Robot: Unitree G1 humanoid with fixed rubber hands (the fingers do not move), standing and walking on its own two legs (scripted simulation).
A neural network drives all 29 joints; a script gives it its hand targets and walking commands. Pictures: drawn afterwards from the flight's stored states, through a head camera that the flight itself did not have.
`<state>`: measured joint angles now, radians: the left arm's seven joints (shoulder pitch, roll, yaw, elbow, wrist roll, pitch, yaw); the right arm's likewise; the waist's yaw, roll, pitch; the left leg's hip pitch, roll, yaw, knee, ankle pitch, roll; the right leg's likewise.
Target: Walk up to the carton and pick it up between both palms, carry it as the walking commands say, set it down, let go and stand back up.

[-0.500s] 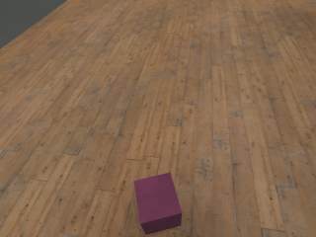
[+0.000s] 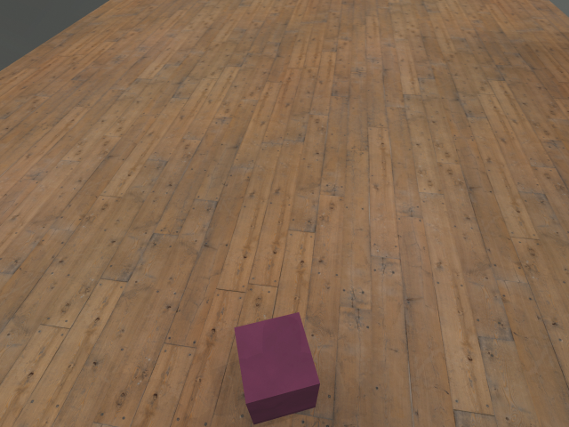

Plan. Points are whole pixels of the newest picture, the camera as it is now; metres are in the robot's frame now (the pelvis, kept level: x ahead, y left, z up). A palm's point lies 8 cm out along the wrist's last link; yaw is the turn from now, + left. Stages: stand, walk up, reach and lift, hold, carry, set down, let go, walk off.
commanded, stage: walk up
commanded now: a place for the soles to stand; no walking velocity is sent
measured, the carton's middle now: (276, 368) +0.42 +0.05 -0.62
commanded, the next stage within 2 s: reach and lift in 1.52 s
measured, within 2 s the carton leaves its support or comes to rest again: neither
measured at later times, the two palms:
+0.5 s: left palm out of the picture +0.10 +0.21 -0.11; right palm out of the picture +0.08 -0.26 -0.11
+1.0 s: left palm out of the picture +0.10 +0.19 -0.11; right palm out of the picture +0.07 -0.30 -0.12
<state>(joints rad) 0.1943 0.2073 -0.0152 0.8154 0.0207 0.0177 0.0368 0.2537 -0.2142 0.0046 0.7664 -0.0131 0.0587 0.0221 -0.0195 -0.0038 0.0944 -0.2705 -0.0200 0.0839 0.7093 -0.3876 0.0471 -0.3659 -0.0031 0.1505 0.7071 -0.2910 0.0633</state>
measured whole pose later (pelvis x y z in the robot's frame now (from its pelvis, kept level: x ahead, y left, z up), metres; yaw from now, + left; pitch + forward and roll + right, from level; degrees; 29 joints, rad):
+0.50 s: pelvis +0.02 -0.03 +0.01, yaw +1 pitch -3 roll +1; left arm 0.20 0.21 -0.03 0.92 0.02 0.02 0.01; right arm 0.30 -0.21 0.02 0.84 -0.01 0.01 0.00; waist -0.01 -0.01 0.06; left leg -0.18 0.01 0.05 0.58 -0.34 0.00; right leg -0.29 0.02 0.12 0.60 -0.27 0.02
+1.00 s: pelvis +0.04 -0.05 +0.02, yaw +3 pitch -2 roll +0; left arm 0.16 0.21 -0.02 0.99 0.01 0.02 0.02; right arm 0.30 -0.22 0.02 0.95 -0.01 0.00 -0.02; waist -0.02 0.00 0.06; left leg -0.17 0.05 -0.01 0.55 -0.34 -0.04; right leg -0.25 0.05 0.05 0.57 -0.28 -0.02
